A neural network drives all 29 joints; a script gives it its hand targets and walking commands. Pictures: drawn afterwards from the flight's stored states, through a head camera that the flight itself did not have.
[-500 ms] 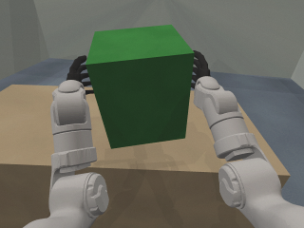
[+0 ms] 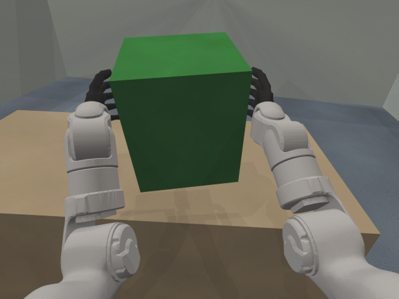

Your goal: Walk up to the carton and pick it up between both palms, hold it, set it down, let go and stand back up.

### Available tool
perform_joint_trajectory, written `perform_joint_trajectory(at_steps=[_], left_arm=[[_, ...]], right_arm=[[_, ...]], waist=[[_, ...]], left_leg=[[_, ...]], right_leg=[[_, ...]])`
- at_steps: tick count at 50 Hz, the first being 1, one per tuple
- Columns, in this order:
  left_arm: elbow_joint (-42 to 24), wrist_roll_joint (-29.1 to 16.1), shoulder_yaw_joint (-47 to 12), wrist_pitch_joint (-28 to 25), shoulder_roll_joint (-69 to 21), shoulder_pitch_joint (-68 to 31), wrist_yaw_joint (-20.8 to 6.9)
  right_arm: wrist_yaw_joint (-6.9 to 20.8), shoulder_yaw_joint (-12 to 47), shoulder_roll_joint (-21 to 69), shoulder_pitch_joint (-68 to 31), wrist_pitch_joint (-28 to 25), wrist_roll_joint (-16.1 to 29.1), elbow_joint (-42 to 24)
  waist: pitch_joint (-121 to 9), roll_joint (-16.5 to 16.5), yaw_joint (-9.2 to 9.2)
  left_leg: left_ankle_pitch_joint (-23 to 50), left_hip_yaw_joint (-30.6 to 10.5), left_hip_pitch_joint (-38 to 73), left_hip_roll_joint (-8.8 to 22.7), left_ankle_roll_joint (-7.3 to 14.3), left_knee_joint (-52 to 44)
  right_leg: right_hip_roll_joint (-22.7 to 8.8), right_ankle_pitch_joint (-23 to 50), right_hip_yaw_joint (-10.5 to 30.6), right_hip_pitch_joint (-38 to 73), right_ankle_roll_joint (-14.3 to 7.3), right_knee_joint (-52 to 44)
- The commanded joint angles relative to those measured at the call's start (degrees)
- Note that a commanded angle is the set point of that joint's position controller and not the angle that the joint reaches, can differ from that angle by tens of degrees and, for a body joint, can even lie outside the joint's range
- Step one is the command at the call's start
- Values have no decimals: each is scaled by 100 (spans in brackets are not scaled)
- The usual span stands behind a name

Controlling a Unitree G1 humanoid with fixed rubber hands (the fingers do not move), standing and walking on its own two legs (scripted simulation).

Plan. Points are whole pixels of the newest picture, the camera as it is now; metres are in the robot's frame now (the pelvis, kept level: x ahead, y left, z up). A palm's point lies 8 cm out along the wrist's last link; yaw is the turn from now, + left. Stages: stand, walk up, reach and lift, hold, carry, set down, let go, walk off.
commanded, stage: hold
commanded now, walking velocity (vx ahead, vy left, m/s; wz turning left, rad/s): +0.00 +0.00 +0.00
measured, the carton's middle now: (183, 112) +0.42 +0.01 +0.26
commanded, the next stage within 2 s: none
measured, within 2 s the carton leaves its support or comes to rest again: neither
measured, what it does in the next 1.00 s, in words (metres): stands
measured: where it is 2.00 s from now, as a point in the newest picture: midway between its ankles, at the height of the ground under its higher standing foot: outside the picture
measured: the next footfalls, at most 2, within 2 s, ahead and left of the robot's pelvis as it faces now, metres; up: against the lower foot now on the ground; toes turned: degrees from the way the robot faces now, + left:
none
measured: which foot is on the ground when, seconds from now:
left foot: down 0.00-1.00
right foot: down 0.00-1.00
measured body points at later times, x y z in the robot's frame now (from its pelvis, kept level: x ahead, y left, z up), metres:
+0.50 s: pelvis +0.01 +0.01 +0.00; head -0.08 +0.03 +0.44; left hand +0.37 +0.15 +0.28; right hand +0.37 -0.15 +0.28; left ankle +0.04 +0.11 -0.75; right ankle +0.02 -0.07 -0.75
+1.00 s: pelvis +0.00 +0.00 +0.00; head -0.10 +0.02 +0.44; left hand +0.37 +0.16 +0.30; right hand +0.37 -0.14 +0.30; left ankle +0.04 +0.11 -0.75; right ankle +0.02 -0.07 -0.75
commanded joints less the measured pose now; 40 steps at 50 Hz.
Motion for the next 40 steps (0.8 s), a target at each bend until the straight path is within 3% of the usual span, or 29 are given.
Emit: perform_joint_trajectory(at_steps=[1, 3, 5, 7, 8, 10, 12, 14, 16, 18, 21, 24, 25, 26, 27, 28, 30, 31, 32, 33, 34, 36, 38, 39, 40], left_arm=[[1, -1017, -1616, -313, -2185, -4119, -1141], [-120, -1132, -1846, -332, -2367, -4165, -1158], [-614, -1338, -2053, -398, -2541, -4241, -1071], [-735, -1409, -2225, -374, -2629, -4152, -993], [-880, -1338, -2084, -368, -2478, -4135, -972], [-634, -1227, -2017, -258, -2515, -3810, -1005], [-881, -1228, -1976, -271, -2401, -3928, -1020], [-1032, -1304, -2117, -275, -2478, -3861, -976], [-1045, -1223, -2060, -262, -2452, -3885, -941], [-1285, -1342, -2295, -271, -2598, -3886, -892], [-1183, -1319, -2204, -273, -2458, -3918, -876], [-1122, -1437, -2417, -281, -2617, -3977, -891], [-1125, -1377, -2304, -296, -2565, -3944, -882], [-1160, -1337, -2179, -329, -2474, -4025, -879], [-1117, -1290, -2218, -324, -2492, -4001, -878], [-1213, -1240, -2090, -321, -2420, -4003, -883], [-843, -1173, -1998, -260, -2312, -3981, -921], [-895, -1136, -1898, -272, -2263, -3932, -960], [-826, -1114, -1921, -233, -2327, -3877, -979], [-1086, -1165, -1872, -259, -2242, -3940, -990], [-965, -1147, -1856, -260, -2171, -4077, -1001], [-898, -1197, -1899, -283, -2205, -4127, -1043], [-593, -1107, -1814, -313, -2249, -4318, -1027], [-478, -1125, -1885, -327, -2329, -4281, -1063], [-324, -1129, -1868, -313, -2329, -4098, -1088]], right_arm=[[925, 1222, 2365, -4150, -136, 692, -927], [970, 1181, 2338, -4106, -156, 703, -949], [1001, 1433, 2500, -4396, -268, 920, -1445], [976, 1414, 2407, -4147, -224, 952, -1427], [990, 1513, 2477, -4006, -153, 980, -1277], [1007, 1525, 2355, -3974, -138, 958, -1262], [1040, 1646, 2458, -3969, -132, 1048, -1362], [1046, 1758, 2547, -3910, -170, 1126, -1516], [1063, 1820, 2574, -3965, -167, 1153, -1499], [1067, 1896, 2629, -3979, -213, 1203, -1717], [997, 1895, 2706, -3971, -170, 1122, -1721], [935, 1846, 2769, -4159, -235, 1109, -2044], [925, 1917, 2841, -4229, -249, 1095, -2077], [912, 1937, 2832, -4136, -224, 1096, -1922], [910, 1883, 2749, -4014, -235, 1067, -1818], [911, 1975, 2809, -4105, -237, 1104, -1898], [884, 1841, 2711, -4075, -174, 1038, -1676], [872, 1920, 2816, -4075, -190, 1010, -1767], [868, 1889, 2727, -4097, -194, 1034, -1755], [856, 1981, 2776, -4163, -197, 1090, -1987], [844, 1788, 2674, -4012, -132, 1008, -1668], [855, 1690, 2641, -4031, -140, 916, -1675], [979, 1471, 2539, -4058, -124, 784, -1070], [1021, 1346, 2545, -4062, -162, 672, -1098], [1052, 1232, 2368, -4030, -164, 642, -1080]], waist=[[-968, 508, -83], [-1075, 692, -209], [-1806, 801, -86], [-1857, 771, -325], [-1767, 699, -198], [-1353, 573, -210], [-1557, 501, -53], [-1630, 481, -121], [-1595, 578, 9], [-1849, 637, -58], [-1724, 412, -75], [-1824, 504, -163], [-1761, 398, -43], [-1731, 303, -38], [-1691, 435, -91], [-1882, 417, 70], [-1572, 348, -17], [-1682, 195, 58], [-1606, 389, 87], [-1961, 261, 166], [-1820, 279, -5], [-1772, 372, -46], [-1176, 600, 29], [-1086, 512, -95], [-1144, 530, -107]], left_leg=[[-95, 151, -464, 12, -40, -579], [-16, 121, -493, 69, -108, -601], [477, 51, -227, 54, -169, -430], [964, 54, 28, 64, -281, -305], [1072, 74, 14, 32, -252, -325], [1064, 42, -89, 72, -254, -363], [977, 93, -198, 61, -196, -410], [1180, 81, -78, 51, -198, -319], [1126, 107, -93, 32, -200, -319], [1347, 78, 78, 53, -220, -245], [983, 134, 88, -33, -115, -282], [879, 128, 24, -40, -121, -244], [1018, 127, -7, -44, -88, -216], [891, 144, -16, -69, -54, -233], [808, 124, 58, -48, -91, -266], [920, 141, 100, -70, -42, -243], [478, 149, 24, -96, -9, -343], [468, 167, -15, -97, 70, -348], [494, 155, -6, -85, 29, -340], [632, 182, 88, -102, 54, -313], [404, 183, 131, -111, 19, -366], [283, 212, 43, -107, 8, -423], [-108, 208, -403, -1, -12, -604], [-164, 214, -527, 53, -1, -669], [-216, 173, -489, 84, -20, -709]], right_leg=[[-206, 244, 314, 392, 615, -330], [-154, 381, 272, 459, 541, -249], [-123, 806, 251, 689, 537, -127], [-29, 1107, 192, 692, 571, -89], [-37, 1119, 183, 747, 575, -97], [-14, 1170, 182, 620, 557, -124], [-42, 1050, 233, 795, 547, -111], [-20, 1282, 239, 745, 591, -63], [-35, 1187, 260, 669, 578, -79], [-7, 1391, 280, 689, 563, -56], [-77, 1411, 271, 624, 662, -106], [-89, 1424, 295, 585, 676, -119], [-74, 1502, 245, 620, 706, -86], [-119, 1458, 288, 607, 737, -106], [-123, 1374, 270, 539, 702, -121], [-149, 1400, 269, 710, 721, -135], [-222, 1172, 318, 477, 739, -217], [-207, 1174, 293, 591, 756, -216], [-232, 1165, 320, 546, 724, -211], [-239, 1254, 345, 823, 760, -221], [-266, 1019, 343, 656, 763, -280], [-221, 859, 274, 608, 725, -278], [-168, 139, 216, 314, 610, -246], [-134, 118, 216, 338, 597, -275], [-121, 123, 232, 456, 542, -279]])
